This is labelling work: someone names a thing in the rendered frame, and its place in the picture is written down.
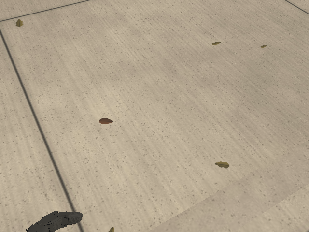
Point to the robot left hand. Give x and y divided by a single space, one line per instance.
55 221

